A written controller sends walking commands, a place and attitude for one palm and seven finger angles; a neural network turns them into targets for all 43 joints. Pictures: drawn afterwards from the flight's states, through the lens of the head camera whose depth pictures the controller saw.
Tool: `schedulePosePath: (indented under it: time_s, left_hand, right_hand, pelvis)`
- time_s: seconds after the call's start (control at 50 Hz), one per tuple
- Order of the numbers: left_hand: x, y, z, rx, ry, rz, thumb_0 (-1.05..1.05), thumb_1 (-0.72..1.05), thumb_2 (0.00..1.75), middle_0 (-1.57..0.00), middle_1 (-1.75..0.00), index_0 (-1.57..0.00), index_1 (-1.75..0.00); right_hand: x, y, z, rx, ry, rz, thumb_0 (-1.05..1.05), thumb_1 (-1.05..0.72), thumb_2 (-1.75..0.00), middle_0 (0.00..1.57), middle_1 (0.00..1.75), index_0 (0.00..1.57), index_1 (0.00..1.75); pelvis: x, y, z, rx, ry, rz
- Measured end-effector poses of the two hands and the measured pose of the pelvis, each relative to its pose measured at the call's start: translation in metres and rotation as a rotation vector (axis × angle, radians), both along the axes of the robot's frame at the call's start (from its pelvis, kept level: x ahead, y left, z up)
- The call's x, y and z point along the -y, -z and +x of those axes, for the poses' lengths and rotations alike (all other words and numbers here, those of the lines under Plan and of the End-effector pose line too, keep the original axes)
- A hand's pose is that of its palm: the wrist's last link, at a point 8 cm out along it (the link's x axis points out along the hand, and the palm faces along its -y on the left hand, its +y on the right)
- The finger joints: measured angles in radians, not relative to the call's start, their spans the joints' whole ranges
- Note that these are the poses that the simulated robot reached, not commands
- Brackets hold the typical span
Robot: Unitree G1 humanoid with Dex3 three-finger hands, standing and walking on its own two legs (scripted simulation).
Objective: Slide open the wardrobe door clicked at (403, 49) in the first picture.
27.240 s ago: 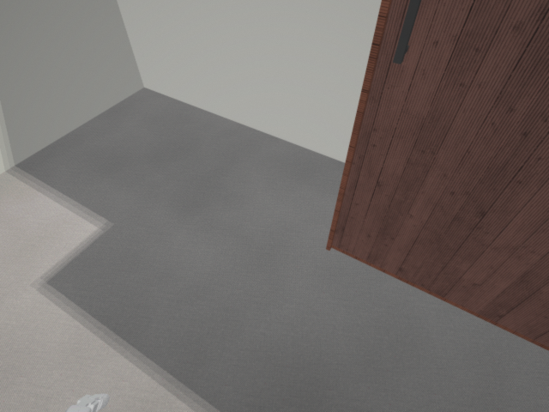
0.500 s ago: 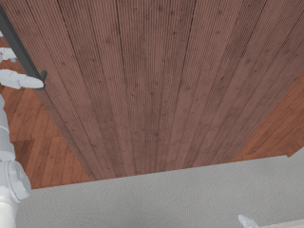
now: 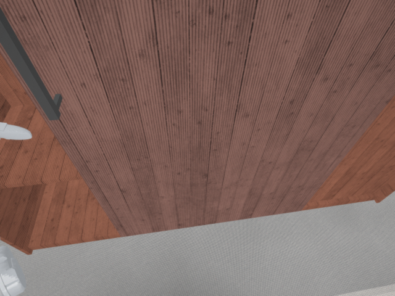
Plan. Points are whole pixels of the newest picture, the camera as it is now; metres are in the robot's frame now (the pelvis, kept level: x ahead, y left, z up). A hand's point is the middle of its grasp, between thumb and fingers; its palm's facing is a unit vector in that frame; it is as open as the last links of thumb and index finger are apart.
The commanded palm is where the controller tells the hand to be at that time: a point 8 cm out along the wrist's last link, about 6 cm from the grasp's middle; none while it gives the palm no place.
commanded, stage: slip the hand off the handle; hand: left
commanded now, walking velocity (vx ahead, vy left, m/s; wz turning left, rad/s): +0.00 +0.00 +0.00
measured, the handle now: (22, 48) +0.45 +0.32 +0.27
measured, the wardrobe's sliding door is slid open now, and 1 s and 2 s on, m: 0.43 0.43 0.43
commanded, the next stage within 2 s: draw the hand back to the body in 0.38 s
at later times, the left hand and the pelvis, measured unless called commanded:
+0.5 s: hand out of the picture +0.29 +0.34 +0.23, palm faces +0.49 -0.85 -0.18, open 14.7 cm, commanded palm +0.25 +0.37 +0.23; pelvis -0.01 -0.01 +0.00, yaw +3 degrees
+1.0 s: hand out of the picture +0.21 +0.30 +0.20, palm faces +0.25 -0.97 -0.05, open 14.6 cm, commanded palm +0.18 +0.33 +0.21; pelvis -0.01 -0.02 +0.00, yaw +2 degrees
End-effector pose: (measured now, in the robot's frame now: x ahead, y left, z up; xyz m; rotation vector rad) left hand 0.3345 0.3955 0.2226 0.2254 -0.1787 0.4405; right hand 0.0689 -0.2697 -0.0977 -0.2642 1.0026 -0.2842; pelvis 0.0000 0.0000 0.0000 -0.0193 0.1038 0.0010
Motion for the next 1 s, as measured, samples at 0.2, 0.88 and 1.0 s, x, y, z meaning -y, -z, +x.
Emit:
schedulePosePath:
  time_s: [0.2, 0.88, 1.0]
  left_hand:
    - [0.000, -0.007, -0.051, 0.017, -0.061, 0.013, -0.02, -0.55, 0.19, -0.26, -1.15, -0.26, -1.15]
    - [0.038, 0.007, -0.131, -0.103, 0.193, -0.178, -0.02, -0.55, 0.19, -0.25, -1.15, -0.26, -1.15]
    - [0.051, 0.018, -0.154, -0.087, 0.191, -0.170, -0.02, -0.53, 0.20, -0.25, -1.14, -0.25, -1.14]
  right_hand:
    - [-0.038, -0.017, 0.083, 0.234, -0.143, 0.057, 0.01, -0.91, -0.90, 0.20, 0.30, 0.20, 0.30]
    - [-0.024, -0.044, 0.105, 0.451, -0.186, 0.110, 0.02, -0.91, -0.90, 0.20, 0.30, 0.20, 0.30]
    - [-0.029, -0.049, 0.109, 0.481, -0.212, 0.101, 0.02, -0.91, -0.90, 0.20, 0.30, 0.20, 0.30]
  pelvis:
    - [-0.004, -0.001, 0.001, 0.046, -0.025, 0.003]
    - [0.017, -0.005, -0.010, 0.148, -0.038, 0.014]
    - [0.018, -0.005, -0.015, 0.167, -0.043, 0.013]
